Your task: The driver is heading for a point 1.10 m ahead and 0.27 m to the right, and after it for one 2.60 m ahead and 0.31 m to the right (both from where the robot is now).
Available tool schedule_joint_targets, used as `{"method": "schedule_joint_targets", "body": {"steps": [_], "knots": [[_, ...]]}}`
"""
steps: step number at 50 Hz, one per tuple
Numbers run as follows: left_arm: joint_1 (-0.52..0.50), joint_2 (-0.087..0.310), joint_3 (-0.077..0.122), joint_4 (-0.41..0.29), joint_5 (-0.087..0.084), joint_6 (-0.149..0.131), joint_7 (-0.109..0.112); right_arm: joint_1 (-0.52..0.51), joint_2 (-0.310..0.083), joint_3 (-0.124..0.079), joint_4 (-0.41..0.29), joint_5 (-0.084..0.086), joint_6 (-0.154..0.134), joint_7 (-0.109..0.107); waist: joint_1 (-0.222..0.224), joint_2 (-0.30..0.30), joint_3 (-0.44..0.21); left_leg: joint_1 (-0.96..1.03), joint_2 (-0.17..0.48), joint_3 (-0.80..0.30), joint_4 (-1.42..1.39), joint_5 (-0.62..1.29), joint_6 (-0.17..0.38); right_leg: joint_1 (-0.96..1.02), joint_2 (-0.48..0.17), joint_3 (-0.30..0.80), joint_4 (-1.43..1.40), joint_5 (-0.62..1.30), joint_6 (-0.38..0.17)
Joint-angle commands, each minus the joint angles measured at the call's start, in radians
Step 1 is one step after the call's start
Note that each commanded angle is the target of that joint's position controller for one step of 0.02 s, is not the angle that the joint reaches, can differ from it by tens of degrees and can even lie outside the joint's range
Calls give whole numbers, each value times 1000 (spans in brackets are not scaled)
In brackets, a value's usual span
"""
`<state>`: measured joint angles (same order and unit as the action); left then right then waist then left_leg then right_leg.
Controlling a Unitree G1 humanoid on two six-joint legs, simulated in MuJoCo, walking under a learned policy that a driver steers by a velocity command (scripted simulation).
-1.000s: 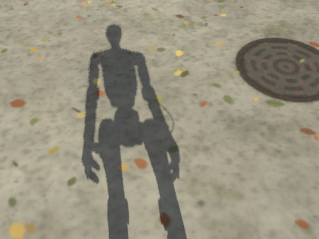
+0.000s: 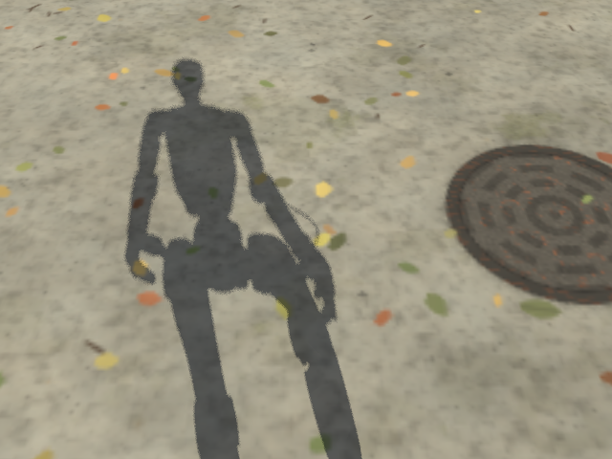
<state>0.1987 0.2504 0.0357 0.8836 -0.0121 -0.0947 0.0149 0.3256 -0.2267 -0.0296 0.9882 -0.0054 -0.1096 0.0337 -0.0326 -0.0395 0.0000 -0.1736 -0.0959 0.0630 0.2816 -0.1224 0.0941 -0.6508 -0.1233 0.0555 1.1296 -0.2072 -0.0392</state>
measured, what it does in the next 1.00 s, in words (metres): walks ahead: right foot, then left foot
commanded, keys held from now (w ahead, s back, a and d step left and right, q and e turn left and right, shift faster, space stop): w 0.98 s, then w+e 0.02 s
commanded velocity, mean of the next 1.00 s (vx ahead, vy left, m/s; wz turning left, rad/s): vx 0.50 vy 0.00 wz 0.00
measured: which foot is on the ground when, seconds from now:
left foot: down 0.00-0.32, up 0.34-0.84, down 0.86-1.00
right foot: up 0.00-0.28, down 0.30-0.88, up 0.90-1.00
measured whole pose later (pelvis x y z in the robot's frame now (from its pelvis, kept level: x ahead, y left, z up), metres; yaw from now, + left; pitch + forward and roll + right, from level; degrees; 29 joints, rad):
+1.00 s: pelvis +0.54 -0.01 -0.01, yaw +1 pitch +2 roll +0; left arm 0.29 0.26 0.05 0.96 -0.02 -0.10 0.00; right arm 0.18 -0.24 -0.05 0.90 0.00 -0.10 0.03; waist 0.00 -0.03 0.02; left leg -0.33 -0.04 0.06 0.45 -0.15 0.07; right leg -0.44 -0.06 0.02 1.19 -0.35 -0.05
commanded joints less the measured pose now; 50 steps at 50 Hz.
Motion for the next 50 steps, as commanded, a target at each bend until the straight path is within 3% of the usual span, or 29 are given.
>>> {"method": "schedule_joint_targets", "body": {"steps": [1, 5, 10, 12, 13, 14, 15, 16, 17, 18, 19, 20, 22, 24, 27, 32, 35, 38, 40, 41, 42, 43, 44, 45, 46, 47, 48, 49, 50], "knots": [[33, 42, 11, -42, 12, 5, 6, -42, -135, -22, -57, 2, -17, -19, 47, 73, 54, -101, 285, -217, -202, 59, 173, -23, -43, 4, -149, 156, 27], [-126, 29, 6, -83, 3, -5, -5, 37, -162, -27, -40, 18, -4, -33, -11, 78, 54, -20, 267, -164, -182, 75, 126, 11, 2, -34, -427, 304, 36], [-250, 43, 3, -132, -11, -14, -34, 111, -170, -32, -6, 26, 16, -34, -49, 94, 80, 139, 327, -183, -110, 49, 111, 9, 31, -43, -575, 219, 16], [-227, 65, 10, -138, -11, -24, -44, 102, -182, -38, -4, 27, 27, -37, -23, 108, 67, 182, 351, -197, -55, 96, 96, 64, 47, -51, -617, 140, -12], [-174, 83, 19, -127, -10, -28, -46, 83, -189, -39, -7, 26, 32, -37, 13, 118, 40, 183, 345, -187, 6, 206, 83, 150, 70, -72, -639, 113, -29], [-49, 117, 40, -90, -8, -30, -43, 65, -178, -34, -14, 22, 38, -37, 77, 110, -31, 165, 299, -148, 152, 368, 60, 315, 103, -97, -662, 104, -53], [155, 188, 68, -38, -2, -33, -35, 52, -140, -18, -35, 8, 37, -37, 155, 59, -172, 26, 238, -91, 419, 347, 25, 606, 18, -2, -635, 130, -108], [293, 303, 97, -12, 14, -24, -33, 146, -27, 17, -55, 4, 16, -28, 147, -187, -318, -398, 74, -8, 828, -15, -57, 1014, -232, 421, -688, 28, -262], [312, 228, 76, -6, 12, -22, -37, 151, -58, 14, -40, 20, -11, -24, 151, -220, -380, -549, 50, -157, 996, -424, -48, 1058, -290, 683, -825, -58, -301], [220, 165, 54, -21, 7, -24, -38, 63, -156, -13, -64, 46, -25, -20, 131, -146, -231, -633, 114, -181, 1060, -367, -25, 934, -257, 549, -835, -66, -245], [122, 127, 41, -45, 5, -22, -38, -2, -164, -16, -81, 48, -27, -23, 100, -77, -147, -613, 170, -151, 1031, -268, -18, 789, -216, 401, -853, 4, -211], [54, 96, 30, -56, 8, -20, -44, -36, -149, -19, -86, 34, -20, -29, 72, -21, -81, -574, 204, -135, 966, -196, -25, 657, -170, 302, -893, 71, -194], [21, 65, 22, -47, 17, -24, -52, -10, -111, -24, -79, 22, 9, -35, 21, -46, -36, -464, 238, -131, 878, -119, -36, 515, -107, 184, -957, 144, -171], [59, 87, 28, -21, 17, -30, -50, -1, -86, -23, -79, 19, 27, -38, 6, -35, -16, -464, 239, -117, 837, -74, -51, 483, -92, 120, -984, 250, -187], [117, 112, 35, 8, 17, -25, -33, -110, -89, -29, -119, 10, 30, -41, 24, -13, 16, -560, 243, -116, 690, 48, -72, 521, -93, 75, -1001, 334, -189], [186, 129, 35, 40, 5, -14, -14, -291, -64, -21, -170, 15, 21, -26, 75, -19, 53, -525, 206, -78, 401, 234, -74, 554, -68, 9, -1025, 265, -157], [239, 134, 39, 70, -1, -4, -11, -373, -66, -17, -198, 22, 16, -14, 101, -20, 84, -539, 190, -72, 315, 219, -64, 639, -97, 10, -1006, 243, -156], [252, 142, 46, 90, -5, 10, -3, -418, -76, -16, -228, 26, 6, 5, 96, -23, 98, -546, 182, -75, 260, 139, -36, 730, -140, 19, -953, 288, -145], [230, 155, 52, 89, -6, 19, 0, -378, -99, -25, -224, 26, 0, 12, 62, -40, 66, -447, 155, -52, 235, 67, -11, 753, -148, 14, -889, 420, -127], [209, 164, 54, 85, -5, 23, 0, -310, -122, -38, -207, 25, -3, 11, 21, -54, 20, -329, 120, -22, 227, 46, 5, 746, -133, -2, -811, 585, -115], [191, 150, 49, 79, -1, 29, -1, -159, -160, -61, -159, 24, -2, 6, -52, -45, -66, -127, 85, 5, 214, 56, 30, 703, -83, -39, -640, 706, -92], [189, 122, 34, 59, 11, 29, -1, 32, -227, -85, -112, 16, -1, -4, -120, 19, -204, 188, 202, -127, 247, 80, 85, 514, -27, -79, -363, 548, -57], [309, -7, -4, 48, 15, 7, -14, 144, -324, -107, -88, 1, 5, -8, -76, 275, -351, 574, 457, -598, 170, -54, 252, 93, 157, -93, 44, -7, 19], [290, 39, 4, 65, -6, -22, -21, 139, -244, -83, -87, 12, 8, -6, -89, 284, -411, 599, 498, -818, 28, -147, 275, -43, 172, 57, 210, -347, 11], [195, 120, 25, 35, -32, -38, -24, 45, -192, -67, -101, 19, 5, -8, -76, 227, -242, 465, 463, -669, 17, -154, 217, -129, 108, 62, 254, -300, -9], [120, 131, 28, 14, -35, -42, -19, -44, -154, -55, -125, 16, 5, -9, -47, 140, -152, 304, 423, -523, -3, -94, 179, -109, 48, 32, 212, -202, -19], [83, 122, 33, 8, -20, -36, -10, -108, -122, -44, -132, 8, 3, -4, -13, 86, -77, 151, 381, -424, -39, -14, 157, -61, 12, 15, 137, -135, -16], [98, 110, 41, 11, -9, -21, -5, -137, -93, -35, -131, -2, -2, -1, 24, 100, -54, 61, 343, -353, -71, 27, 136, 7, -18, 23, 79, -90, -17], [130, 80, 38, 21, -10, -4, -4, -139, -87, -34, -123, -5, -4, 1, 44, 119, -45, 12, 332, -308, -102, 37, 132, 53, -26, 23, 52, -67, -15]]}}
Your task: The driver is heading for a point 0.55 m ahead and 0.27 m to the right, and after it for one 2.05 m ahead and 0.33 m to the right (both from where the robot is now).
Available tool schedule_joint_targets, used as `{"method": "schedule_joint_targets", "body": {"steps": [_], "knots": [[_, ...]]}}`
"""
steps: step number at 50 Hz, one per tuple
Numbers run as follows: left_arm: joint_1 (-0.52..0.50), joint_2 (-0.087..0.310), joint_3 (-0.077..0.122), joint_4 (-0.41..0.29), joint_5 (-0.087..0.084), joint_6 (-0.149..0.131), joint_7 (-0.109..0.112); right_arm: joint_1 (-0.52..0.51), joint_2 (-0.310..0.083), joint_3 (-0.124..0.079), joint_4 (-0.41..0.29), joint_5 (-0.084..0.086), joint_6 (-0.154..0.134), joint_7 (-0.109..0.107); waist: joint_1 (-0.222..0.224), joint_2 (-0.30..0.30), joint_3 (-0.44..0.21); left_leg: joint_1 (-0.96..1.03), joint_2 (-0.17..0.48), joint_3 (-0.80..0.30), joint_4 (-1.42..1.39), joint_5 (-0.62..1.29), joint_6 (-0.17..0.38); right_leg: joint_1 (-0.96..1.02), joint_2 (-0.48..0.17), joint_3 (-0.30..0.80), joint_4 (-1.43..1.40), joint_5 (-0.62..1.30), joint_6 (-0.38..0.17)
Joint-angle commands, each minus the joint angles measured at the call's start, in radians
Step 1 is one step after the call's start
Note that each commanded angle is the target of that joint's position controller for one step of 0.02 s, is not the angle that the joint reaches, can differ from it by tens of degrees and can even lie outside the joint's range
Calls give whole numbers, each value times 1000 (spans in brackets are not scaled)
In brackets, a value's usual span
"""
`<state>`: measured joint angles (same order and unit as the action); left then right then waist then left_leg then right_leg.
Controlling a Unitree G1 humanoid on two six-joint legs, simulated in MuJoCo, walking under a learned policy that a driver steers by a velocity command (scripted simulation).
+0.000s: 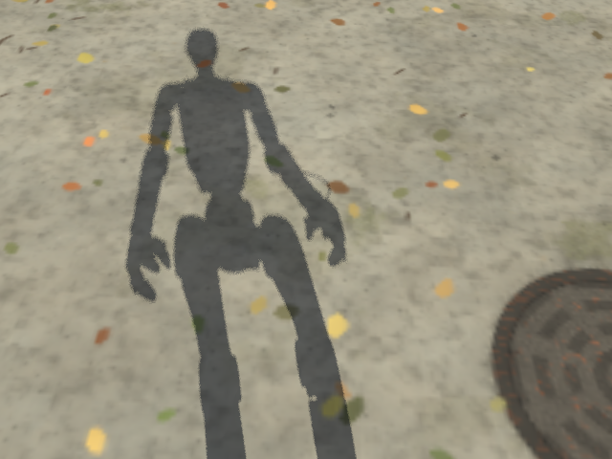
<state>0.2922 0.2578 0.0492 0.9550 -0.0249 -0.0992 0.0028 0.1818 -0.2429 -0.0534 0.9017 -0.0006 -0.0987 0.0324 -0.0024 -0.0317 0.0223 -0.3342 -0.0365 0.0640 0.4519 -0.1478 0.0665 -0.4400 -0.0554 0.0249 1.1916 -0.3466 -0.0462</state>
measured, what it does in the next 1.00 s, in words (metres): walks ahead, turning right: right foot, then left foot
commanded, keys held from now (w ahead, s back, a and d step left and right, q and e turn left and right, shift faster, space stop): w+e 1.00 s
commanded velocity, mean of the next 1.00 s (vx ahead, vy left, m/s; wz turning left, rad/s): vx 0.50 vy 0.00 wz -0.47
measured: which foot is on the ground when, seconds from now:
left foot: down 0.00-0.44, up 0.46-0.90, down 0.92-1.00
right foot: up 0.00-0.42, down 0.44-0.92, up 0.94-1.00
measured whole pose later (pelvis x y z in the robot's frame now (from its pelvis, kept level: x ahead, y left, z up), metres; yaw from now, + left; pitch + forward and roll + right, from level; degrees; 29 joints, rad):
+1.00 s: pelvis +0.56 -0.11 -0.01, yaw -31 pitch +3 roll +1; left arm 0.36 0.28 0.07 0.76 -0.03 -0.04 0.02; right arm 0.08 -0.26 -0.06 0.75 -0.01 -0.13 0.01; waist 0.04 -0.03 0.00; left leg -0.42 -0.03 0.01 0.53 -0.16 0.02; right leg -0.32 0.07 0.15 1.08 -0.48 -0.04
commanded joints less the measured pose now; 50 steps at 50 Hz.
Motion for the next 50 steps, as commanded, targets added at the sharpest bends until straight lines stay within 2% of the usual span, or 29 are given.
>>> {"method": "schedule_joint_targets", "body": {"steps": [1, 4, 7, 10, 16, 17, 19, 20, 21, 22, 23, 24, 25, 26, 27, 28, 31, 33, 36, 39, 41, 43, 44, 45, 46, 47, 48, 49, 50], "knots": [[57, 47, 22, -42, 1, 15, 9, 19, -80, -14, -25, -10, -19, 2, 21, 111, -57, 142, 268, -271, -296, 91, 165, -142, -98, 48, -29, 86, -4], [-10, 51, 29, -67, 2, 34, 13, 64, -121, -26, 6, -16, -27, -16, 17, 86, -9, 145, 271, -179, -337, 163, 165, -235, -99, 72, -121, 204, 11], [-83, 49, 34, -92, 3, 31, 6, 93, -127, -26, 22, -16, -23, -32, -2, 80, 4, 198, 260, -95, -342, 211, 133, -294, -70, 98, -265, 360, 13], [-173, 34, 27, -122, 6, 26, -9, 102, -132, -23, 27, -11, -21, -42, -30, 81, 27, 218, 245, -13, -357, 211, 102, -265, -49, 45, -420, 475, 10], [-326, 13, 11, -216, 5, 27, -47, 190, -153, -31, 67, 2, 13, -51, -82, 65, 80, 447, 316, 52, -274, 332, 88, -348, -31, -31, -557, 364, -17], [-333, 17, 12, -231, 4, 27, -55, 183, -161, -34, 65, 5, 21, -53, -74, 74, 78, 469, 325, 64, -240, 407, 80, -335, -22, -52, -567, 313, -28], [-290, 45, 25, -246, 3, 29, -66, 148, -189, -42, 47, 9, 34, -61, -31, 115, 27, 477, 326, 101, -118, 737, 57, -207, 35, -120, -571, 211, -61], [-216, 72, 40, -238, 3, 32, -68, 134, -203, -46, 39, 9, 42, -66, 14, 137, -26, 466, 320, 118, 0, 899, 44, -93, 76, -149, -567, 170, -83], [-70, 117, 66, -206, 0, 33, -65, 111, -208, -46, 28, 11, 49, -70, 96, 128, -102, 408, 289, 141, 192, 939, 19, 110, 118, -158, -627, 213, -116], [101, 202, 103, -170, 3, 39, -46, 108, -199, -40, 7, 8, 42, -72, 171, 54, -197, 185, 245, 143, 476, 705, -22, 422, 47, 3, -672, 238, -173], [131, 309, 122, -164, -2, 38, -34, 203, -37, 10, -39, -26, 10, -47, 71, -213, -292, -291, 39, 89, 856, -250, -85, 803, -225, 544, -721, 173, -360], [170, 244, 99, -180, 9, 31, -31, 132, -99, 3, -57, 11, -41, -28, 116, -145, -418, -431, -8, -139, 999, -424, -71, 892, -301, 813, -874, 112, -412], [134, 185, 84, -179, 18, 25, -28, 26, -147, -12, -90, 46, -67, -19, 134, -100, -288, -517, 54, -169, 987, -340, -41, 817, -256, 651, -881, 174, -345], [58, 147, 73, -196, 12, 21, -28, -6, -142, -9, -100, 41, -76, -22, 93, -12, -201, -487, 101, -162, 897, -252, -28, 662, -210, 511, -884, 250, -303], [-20, 116, 62, -218, 12, 21, -29, -13, -143, -17, -92, 18, -71, -30, 47, 46, -134, -417, 132, -151, 805, -211, -36, 499, -173, 417, -903, 347, -276], [-62, 93, 52, -236, 20, 20, -27, 5, -152, -27, -92, 7, -56, -33, 9, 41, -109, -339, 154, -155, 750, -187, -46, 392, -144, 361, -929, 403, -265], [-63, 129, 58, -248, 15, 18, -14, 15, -117, -28, -112, -10, -18, -38, -26, 20, -68, -275, 153, -128, 602, -140, -93, 238, -109, 290, -975, 472, -269], [-31, 161, 68, -245, 11, 18, 0, -63, -100, -22, -142, -17, -10, -43, -8, 5, -40, -281, 133, -111, 455, -25, -119, 190, -80, 245, -986, 471, -252], [12, 164, 70, -239, 5, 27, 9, -176, -76, -12, -176, -11, -14, -37, 39, -32, -25, -217, 82, -103, 211, 181, -120, 158, -25, 204, -966, 371, -197], [57, 164, 71, -225, 0, 32, 8, -248, -92, -13, -210, 5, -20, -28, 70, -58, -23, -171, 51, -113, 104, 242, -113, 185, -43, 256, -935, 288, -174], [72, 154, 69, -220, -3, 38, 12, -258, -120, -21, -225, 8, -29, -21, 68, -65, -28, -164, 46, -138, 51, 198, -99, 253, -67, 318, -879, 251, -164], [64, 159, 71, -226, 1, 44, 17, -234, -146, -30, -226, 11, -41, -15, 45, -88, -35, -121, 42, -143, 25, 113, -77, 298, -87, 376, -818, 257, -152], [49, 153, 69, -234, 3, 48, 19, -183, -154, -37, -214, 10, -47, -15, 14, -101, -47, -55, 37, -130, -3, 91, -60, 301, -76, 389, -777, 279, -140], [36, 127, 60, -245, 6, 49, 18, -91, -177, -50, -191, 2, -52, -19, -32, -97, -97, 87, 49, -126, -28, 90, -33, 276, -31, 368, -685, 325, -113], [21, 74, 39, -267, 17, 45, 14, 57, -227, -65, -175, -14, -56, -26, -100, -23, -218, 332, 191, -249, -4, 58, 28, 164, 27, 294, -438, 258, -75], [156, 11, 20, -292, -5, 33, 13, 183, -317, -88, -149, -29, -43, -30, -63, 280, -359, 693, 431, -673, -59, -85, 195, -186, 171, 152, -98, -128, 0], [182, 93, 27, -282, -20, 30, 15, 185, -251, -76, -143, -2, -36, -24, -64, 325, -349, 708, 488, -877, -126, -313, 222, -354, 104, 161, 79, -245, 12], [90, 168, 46, -282, -17, 36, 15, 134, -168, -54, -166, 3, -29, -26, -90, 199, -213, 588, 439, -730, -146, -346, 172, -397, 59, 165, 135, -156, 19], [22, 171, 50, -295, -4, 43, 17, 82, -143, -44, -174, -4, -20, -28, -79, 121, -130, 458, 393, -578, -155, -245, 132, -371, 21, 126, 127, -77, 23]]}}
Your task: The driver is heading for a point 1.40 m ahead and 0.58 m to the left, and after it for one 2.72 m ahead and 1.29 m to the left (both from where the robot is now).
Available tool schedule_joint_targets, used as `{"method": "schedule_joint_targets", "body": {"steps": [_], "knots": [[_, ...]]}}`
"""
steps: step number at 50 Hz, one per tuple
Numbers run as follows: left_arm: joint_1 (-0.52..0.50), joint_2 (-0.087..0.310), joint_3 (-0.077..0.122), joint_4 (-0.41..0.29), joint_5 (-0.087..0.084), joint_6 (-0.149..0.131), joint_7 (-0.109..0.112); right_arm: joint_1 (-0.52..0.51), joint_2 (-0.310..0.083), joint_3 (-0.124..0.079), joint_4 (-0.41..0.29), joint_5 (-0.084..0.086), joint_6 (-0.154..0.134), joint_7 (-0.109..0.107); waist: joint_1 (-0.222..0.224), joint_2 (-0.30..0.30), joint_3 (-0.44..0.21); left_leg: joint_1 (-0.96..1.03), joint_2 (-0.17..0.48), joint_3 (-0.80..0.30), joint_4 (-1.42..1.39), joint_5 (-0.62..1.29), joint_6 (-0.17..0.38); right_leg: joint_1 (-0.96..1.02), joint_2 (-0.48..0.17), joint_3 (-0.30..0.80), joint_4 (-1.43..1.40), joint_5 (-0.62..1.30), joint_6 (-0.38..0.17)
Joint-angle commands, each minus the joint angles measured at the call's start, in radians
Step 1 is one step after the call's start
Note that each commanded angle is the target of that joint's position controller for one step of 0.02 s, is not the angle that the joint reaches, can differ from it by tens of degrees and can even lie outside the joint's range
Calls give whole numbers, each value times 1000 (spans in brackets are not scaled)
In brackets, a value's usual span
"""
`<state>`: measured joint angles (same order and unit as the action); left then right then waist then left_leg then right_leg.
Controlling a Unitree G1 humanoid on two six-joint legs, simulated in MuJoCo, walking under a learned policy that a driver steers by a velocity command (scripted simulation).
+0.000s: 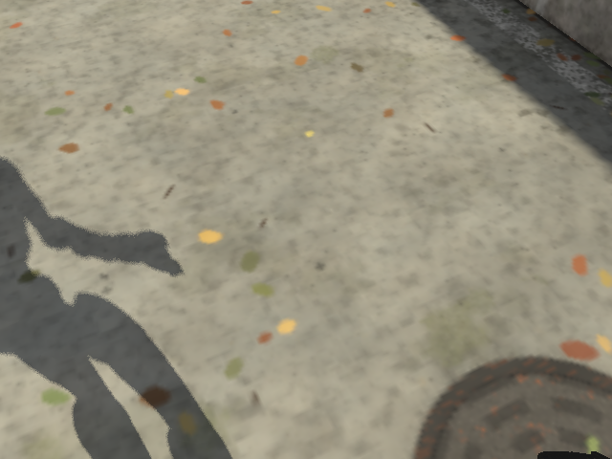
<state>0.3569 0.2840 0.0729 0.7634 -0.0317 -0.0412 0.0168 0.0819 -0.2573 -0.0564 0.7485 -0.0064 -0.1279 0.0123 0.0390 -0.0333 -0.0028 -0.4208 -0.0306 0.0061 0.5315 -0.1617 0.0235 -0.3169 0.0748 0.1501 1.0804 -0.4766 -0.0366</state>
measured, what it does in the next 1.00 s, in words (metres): walks ahead, turning left: right foot, then left foot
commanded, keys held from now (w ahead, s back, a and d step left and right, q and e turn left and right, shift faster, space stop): w+e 0.08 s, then w+q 0.92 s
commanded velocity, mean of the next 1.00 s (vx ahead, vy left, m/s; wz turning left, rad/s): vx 0.50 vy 0.00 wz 0.23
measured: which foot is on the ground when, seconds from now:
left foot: down 0.00-0.40, up 0.42-0.88, down 0.90-1.00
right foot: up 0.00-0.38, down 0.40-0.92, up 0.94-1.00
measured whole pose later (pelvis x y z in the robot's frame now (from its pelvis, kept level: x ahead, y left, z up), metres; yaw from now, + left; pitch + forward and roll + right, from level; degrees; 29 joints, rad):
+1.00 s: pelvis +0.48 +0.04 -0.01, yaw +19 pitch +2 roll -1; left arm 0.24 0.29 0.07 0.80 -0.02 -0.09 0.01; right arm 0.15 -0.30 -0.07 0.70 0.02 -0.04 0.05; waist 0.02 0.00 0.06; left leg -0.46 -0.05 0.02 0.64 -0.21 0.09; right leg -0.31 -0.07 0.00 1.19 -0.46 0.03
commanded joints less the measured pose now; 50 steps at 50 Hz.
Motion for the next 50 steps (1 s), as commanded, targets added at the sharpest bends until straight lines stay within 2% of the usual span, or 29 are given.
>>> {"method": "schedule_joint_targets", "body": {"steps": [1, 2, 4, 6, 8, 12, 14, 16, 18, 19, 20, 21, 22, 23, 25, 26, 28, 30, 35, 38, 41, 43, 44, 45, 46, 47, 48, 49, 50], "knots": [[-82, 131, 28, -118, 14, -13, 0, 142, -108, -33, -16, -3, 16, -7, -100, 105, -40, 430, 343, -419, -262, -122, 161, -465, -136, -7, 189, 106, 15], [-84, 114, 31, -124, 12, -9, -6, 123, -92, -26, -12, -9, 16, -8, -75, 125, -14, 359, 309, -337, -288, -53, 146, -422, -163, -11, 151, 137, 12], [-70, 70, 24, -131, 1, 3, -14, 123, -97, -29, 2, -4, 10, -6, -58, 149, -1, 300, 285, -234, -336, 22, 151, -382, -182, -39, 106, 164, 14], [-93, 35, 12, -146, 11, 4, -12, 164, -121, -36, 32, -1, 0, 1, -57, 115, 4, 280, 283, -198, -366, 101, 185, -379, -177, -33, 19, 197, 17], [-132, 23, 2, -162, 23, -4, -14, 173, -144, -39, 49, 8, 3, 4, -48, 102, 6, 294, 281, -164, -379, 180, 206, -387, -185, -58, -104, 267, 23], [-284, 7, -14, -188, 22, -33, -34, 210, -177, -42, 64, 31, 26, 2, -95, 100, 33, 266, 225, -85, -367, 213, 177, -282, -153, -133, -387, 439, 38], [-341, 18, -13, -204, 13, -41, -44, 261, -195, -45, 81, 36, 36, 1, -116, 111, 38, 291, 243, -107, -345, 193, 173, -244, -128, -143, -464, 445, 45], [-366, 42, -6, -218, 7, -50, -50, 284, -204, -46, 92, 41, 46, -2, -110, 134, 39, 327, 270, -149, -307, 170, 160, -207, -114, -135, -529, 410, 33], [-297, 75, 11, -201, 8, -59, -50, 272, -214, -47, 98, 45, 56, -7, -49, 147, 10, 326, 275, -162, -230, 199, 131, -69, -95, -143, -611, 400, 6], [-195, 111, 31, -168, 16, -60, -41, 275, -196, -40, 99, 42, 57, -8, 0, 134, -51, 291, 232, -132, -116, 294, 106, 103, -80, -154, -635, 398, -18], [-38, 167, 54, -141, 35, -59, -29, 262, -144, -20, 83, 29, 52, -7, 75, 91, -170, 163, 174, -83, 116, 211, 65, 357, -189, -59, -603, 418, -69], [74, 266, 74, -132, 58, -47, -15, 328, -33, 13, 48, 10, 37, -7, 74, -161, -317, -191, 48, 3, 493, -216, -7, 707, -462, 290, -609, 415, -181], [106, 224, 63, -117, 55, -43, -21, 351, -77, 6, 49, 40, 24, -7, 80, -235, -389, -326, 32, -101, 690, -436, -12, 699, -532, 542, -724, 249, -261], [54, 158, 42, -114, 41, -45, -24, 292, -154, -19, 43, 59, 26, -8, 73, -148, -235, -397, 82, -123, 762, -371, -8, 590, -487, 414, -750, 202, -226], [-70, 76, 14, -109, 33, -50, -32, 217, -143, -24, 31, 42, 43, -12, 19, -89, -82, -361, 142, -95, 710, -224, -10, 358, -395, 187, -815, 258, -174], [-115, 52, 9, -105, 35, -57, -35, 220, -132, -29, 32, 35, 57, -12, -13, -102, -39, -312, 164, -104, 668, -176, -14, 269, -364, 110, -855, 308, -158], [-152, 56, 16, -89, 41, -71, -33, 228, -88, -23, 28, 38, 81, -8, -49, -90, -7, -253, 173, -100, 640, -119, -25, 180, -355, 16, -913, 401, -158], [-149, 75, 26, -69, 45, -79, -25, 199, -73, -23, 8, 34, 94, -7, -58, -53, 13, -277, 175, -108, 592, -60, -35, 171, -361, -60, -938, 483, -165], [-118, 124, 44, -29, 41, -72, -5, 62, -51, -10, -42, 27, 93, 20, -22, -27, 50, -264, 161, -66, 316, 163, -28, 200, -342, -231, -953, 508, -135], [-83, 155, 55, -6, 26, -61, -1, -31, -57, -7, -83, 26, 95, 37, 8, -18, 78, -251, 150, -24, 206, 164, -4, 254, -363, -281, -944, 489, -116], [-61, 181, 66, 17, 10, -43, -2, -77, -80, -13, -118, 26, 99, 48, 12, -22, 92, -245, 129, 19, 147, 58, 36, 345, -389, -312, -881, 560, -92], [-73, 213, 73, 19, 1, -29, 0, -23, -111, -31, -123, 24, 103, 49, -33, -48, 35, -119, 62, 85, 132, -43, 77, 372, -383, -347, -734, 885, -69], [-90, 217, 72, 17, -5, -19, 1, 100, -143, -54, -94, 27, 104, 46, -108, -37, -33, 50, 6, 123, 82, -26, 106, 347, -352, -383, -557, 1023, -45], [-69, 188, 59, 14, 2, -17, 5, 273, -215, -92, -43, 31, 108, 32, -180, 0, -127, 326, -37, 105, 54, 17, 142, 217, -304, -406, -312, 975, -6], [-36, 90, 27, -24, 46, -26, 5, 351, -334, -122, -30, 36, 115, 10, -157, 229, -182, 602, 195, -300, -1, 14, 246, -140, -208, -407, 63, 358, 61], [-14, 42, 0, -67, 39, -63, -2, 315, -367, -112, -76, 29, 95, 20, -100, 310, -356, 782, 367, -848, -199, -196, 413, -398, -39, -159, 295, -144, 86], [-137, 135, 20, -85, -2, -88, -13, 315, -273, -85, -77, 26, 79, 31, -160, 157, -301, 760, 358, -784, -261, -214, 353, -506, -90, -57, 334, -77, 63], [-174, 135, 18, -96, -12, -101, -16, 288, -231, -74, -70, 25, 68, 30, -141, 142, -186, 648, 325, -639, -249, -162, 316, -536, -129, -72, 278, 9, 37], [-174, 126, 17, -80, 12, -105, -6, 218, -199, -63, -80, 27, 66, 27, -95, 64, -119, 501, 279, -527, -240, -72, 278, -478, -174, -70, 194, 86, 30]]}}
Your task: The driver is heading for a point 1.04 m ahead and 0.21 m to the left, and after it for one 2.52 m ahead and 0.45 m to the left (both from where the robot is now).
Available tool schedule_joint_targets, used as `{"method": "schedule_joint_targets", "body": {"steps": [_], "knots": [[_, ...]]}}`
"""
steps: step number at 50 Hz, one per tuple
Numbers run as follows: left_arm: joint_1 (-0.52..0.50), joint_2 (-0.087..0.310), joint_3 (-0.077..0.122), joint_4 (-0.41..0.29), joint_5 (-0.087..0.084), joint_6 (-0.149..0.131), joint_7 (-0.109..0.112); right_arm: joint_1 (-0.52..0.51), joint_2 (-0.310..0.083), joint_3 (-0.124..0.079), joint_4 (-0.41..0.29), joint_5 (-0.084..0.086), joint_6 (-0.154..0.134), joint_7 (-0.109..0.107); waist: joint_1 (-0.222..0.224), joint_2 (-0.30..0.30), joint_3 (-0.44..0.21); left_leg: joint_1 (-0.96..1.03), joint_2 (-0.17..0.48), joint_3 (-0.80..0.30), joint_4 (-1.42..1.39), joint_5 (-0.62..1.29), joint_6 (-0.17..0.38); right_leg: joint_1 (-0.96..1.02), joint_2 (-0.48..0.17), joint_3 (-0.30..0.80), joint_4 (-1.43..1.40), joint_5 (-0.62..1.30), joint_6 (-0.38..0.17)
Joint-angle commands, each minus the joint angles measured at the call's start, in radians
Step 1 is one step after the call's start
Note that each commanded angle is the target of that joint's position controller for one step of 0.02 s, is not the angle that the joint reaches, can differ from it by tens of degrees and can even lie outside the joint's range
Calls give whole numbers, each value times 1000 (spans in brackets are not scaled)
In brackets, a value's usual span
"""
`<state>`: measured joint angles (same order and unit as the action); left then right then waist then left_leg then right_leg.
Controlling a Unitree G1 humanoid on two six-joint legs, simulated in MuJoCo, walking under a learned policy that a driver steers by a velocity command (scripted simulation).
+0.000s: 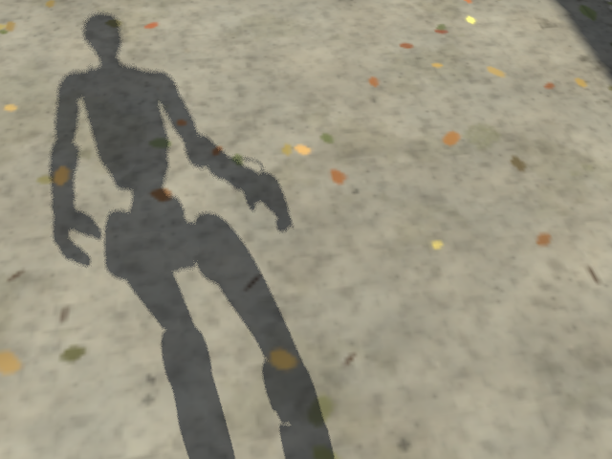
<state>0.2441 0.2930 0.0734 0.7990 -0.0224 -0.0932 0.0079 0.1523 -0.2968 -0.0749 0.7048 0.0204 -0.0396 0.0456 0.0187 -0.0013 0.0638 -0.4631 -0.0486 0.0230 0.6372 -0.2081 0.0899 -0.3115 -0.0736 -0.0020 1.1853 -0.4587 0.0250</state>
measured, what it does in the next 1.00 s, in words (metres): walks ahead, turning left: right foot, then left foot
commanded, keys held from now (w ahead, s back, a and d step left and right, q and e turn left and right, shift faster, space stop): w+q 0.68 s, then w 0.32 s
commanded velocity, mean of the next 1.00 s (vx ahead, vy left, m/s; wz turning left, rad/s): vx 0.50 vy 0.00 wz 0.50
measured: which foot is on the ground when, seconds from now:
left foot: down 0.00-0.42, up 0.44-0.90, down 0.92-1.00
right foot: up 0.00-0.38, down 0.40-0.94, up 0.96-1.00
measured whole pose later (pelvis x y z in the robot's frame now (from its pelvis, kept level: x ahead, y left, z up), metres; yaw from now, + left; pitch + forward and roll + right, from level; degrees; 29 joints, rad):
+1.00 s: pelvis +0.51 +0.12 +0.00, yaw +30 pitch +2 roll -1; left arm 0.33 0.30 0.05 0.89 -0.03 -0.07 -0.01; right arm 0.09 -0.27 -0.05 0.61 0.01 -0.05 0.03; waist 0.05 0.01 0.06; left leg -0.47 -0.02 0.03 0.61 -0.17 0.07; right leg -0.19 -0.06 -0.04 1.00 -0.51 0.00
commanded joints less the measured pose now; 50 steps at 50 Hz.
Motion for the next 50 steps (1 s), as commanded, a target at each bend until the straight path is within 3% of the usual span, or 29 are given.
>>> {"method": "schedule_joint_targets", "body": {"steps": [1, 2, 5, 8, 11, 14, 16, 18, 19, 20, 21, 22, 23, 24, 25, 26, 27, 29, 33, 36, 39, 42, 44, 45, 46, 47, 48, 49, 50], "knots": [[-51, 129, 26, -107, 24, -47, 10, 90, -123, -33, -51, -7, -23, -10, -35, 43, -149, 422, 261, -460, -354, 80, 192, -406, -52, 86, 10, 116, -30], [-36, 132, 30, -104, 28, -33, 7, 63, -111, -28, -68, -18, -22, -15, -10, 62, -140, 348, 240, -426, -377, 134, 190, -346, -61, 90, -20, 147, -26], [-51, 95, 23, -113, 39, -7, 7, 81, -131, -34, -66, -13, -31, -31, 0, 45, -123, 266, 209, -350, -410, 264, 202, -316, -42, 67, -139, 223, 10], [-161, 65, 10, -144, 40, -5, 5, 132, -144, -38, -47, -4, -28, -51, -35, 53, -87, 254, 174, -302, -412, 256, 171, -338, -11, 65, -346, 398, 36], [-263, 49, 0, -167, 28, -14, -11, 170, -146, -39, -33, 1, -20, -60, -76, 85, -62, 237, 148, -292, -402, 158, 136, -278, 35, 60, -548, 533, 38], [-329, 64, 1, -189, 17, -27, -27, 216, -150, -41, -14, 7, -12, -63, -99, 91, -47, 270, 171, -349, -362, 117, 130, -240, 61, 71, -641, 544, 27], [-329, 85, 8, -194, 15, -36, -36, 227, -144, -41, -10, 7, -5, -67, -93, 100, -50, 324, 188, -405, -307, 113, 120, -215, 71, 84, -690, 492, 10], [-282, 106, 18, -187, 12, -45, -38, 213, -147, -44, -13, 5, 2, -70, -62, 134, -60, 352, 198, -451, -249, 154, 103, -146, 78, 80, -712, 402, -15], [-210, 117, 27, -168, 13, -49, -34, 196, -134, -41, -21, 5, 5, -69, -21, 142, -84, 343, 175, -450, -197, 198, 85, -45, 85, 60, -751, 402, -37], [-104, 149, 43, -148, 25, -54, -27, 183, -97, -27, -33, 1, 3, -65, 32, 122, -166, 299, 121, -410, -59, 238, 53, 143, 39, 85, -755, 409, -75], [55, 207, 56, -135, 38, -53, -18, 190, -42, -6, -57, -19, 0, -63, 89, 0, -315, 157, 50, -316, 229, 61, 12, 415, -138, 261, -733, 358, -136], [118, 259, 69, -97, 45, -39, -26, 333, -5, 6, -83, 17, -7, -64, 15, -363, -406, -200, -65, -215, 523, -397, -47, 684, -335, 730, -838, 120, -285], [86, 158, 46, -116, 20, -33, -30, 316, -114, -12, -51, 24, -6, -67, 36, -234, -314, -314, 23, -236, 646, -360, -61, 628, -337, 760, -880, -72, -261], [48, 106, 31, -124, 18, -26, -24, 208, -160, -25, -63, 15, -1, -65, 62, -136, -194, -335, 54, -207, 667, -262, -68, 506, -294, 596, -892, -36, -220], [1, 94, 23, -127, 28, -19, -22, 159, -148, -26, -72, 5, 3, -65, 43, -65, -129, -300, 87, -178, 649, -191, -75, 386, -253, 473, -910, 94, -201], [-26, 76, 17, -118, 31, -15, -21, 126, -134, -28, -85, -4, 3, -61, 28, -59, -79, -281, 114, -175, 605, -146, -78, 301, -219, 388, -932, 196, -198], [-37, 70, 13, -112, 38, -17, -18, 135, -115, -28, -89, 3, 7, -53, 6, -90, -70, -235, 139, -170, 579, -118, -77, 245, -194, 315, -955, 254, -188], [-37, 69, 15, -95, 30, -25, -17, 137, -77, -22, -94, 12, 17, -48, -4, -111, -61, -220, 155, -141, 542, -99, -82, 206, -175, 220, -996, 320, -199], [-20, 118, 30, -60, 29, -27, -13, 69, -53, -13, -125, 4, 22, -43, 2, -70, -44, -287, 172, -131, 409, 23, -103, 231, -192, 93, -1031, 470, -221], [-4, 131, 29, -38, 25, -18, -12, -2, -31, -1, -136, 2, 9, -27, 27, -54, -32, -240, 158, -98, 227, 165, -95, 238, -161, -11, -1034, 533, -203], [51, 155, 31, -5, 12, -6, -14, -104, -10, 13, -162, 1, -4, -11, 63, -43, 2, -190, 130, -43, 70, 211, -77, 262, -166, -60, -1038, 537, -197], [94, 182, 36, 30, -7, 11, -16, -163, -26, 12, -194, 3, -9, 2, 61, -57, 26, -180, 109, -17, -21, 128, -45, 351, -210, -61, -1009, 612, -191], [88, 208, 41, 43, -16, 23, -12, -123, -59, -3, -194, -6, -9, 4, 12, -90, -15, -74, 63, 21, -64, 44, -8, 396, -220, -84, -908, 889, -173], [75, 216, 40, 48, -18, 29, -8, -20, -90, -21, -167, -10, -8, 1, -58, -97, -82, 85, 28, 47, -109, 65, 19, 383, -200, -118, -778, 1039, -152], [79, 195, 29, 50, -13, 32, -2, 137, -140, -50, -117, -9, -4, -8, -134, -82, -174, 337, 4, 49, -136, 128, 46, 286, -160, -157, -589, 1049, -120], [82, 136, 2, 19, 23, 25, 0, 309, -226, -75, -85, -12, 5, -28, -192, 51, -310, 666, 193, -199, -88, 201, 106, 27, -108, -173, -259, 674, -78], [193, 26, -35, -2, 28, 3, -15, 279, -291, -71, -88, -13, 0, -28, -78, 267, -441, 882, 425, -713, -222, 21, 273, -311, 74, -58, 50, -131, -31], [102, 135, -8, 10, -7, -16, -24, 287, -194, -48, -94, -12, -8, -22, -144, 140, -439, 851, 423, -740, -290, -52, 257, -401, 41, 83, 144, -132, -40], [11, 154, -1, -29, -31, -24, -28, 234, -162, -35, -84, -14, -17, -19, -134, 128, -276, 728, 382, -570, -306, 25, 217, -468, 2, 64, 138, -50, -50]]}}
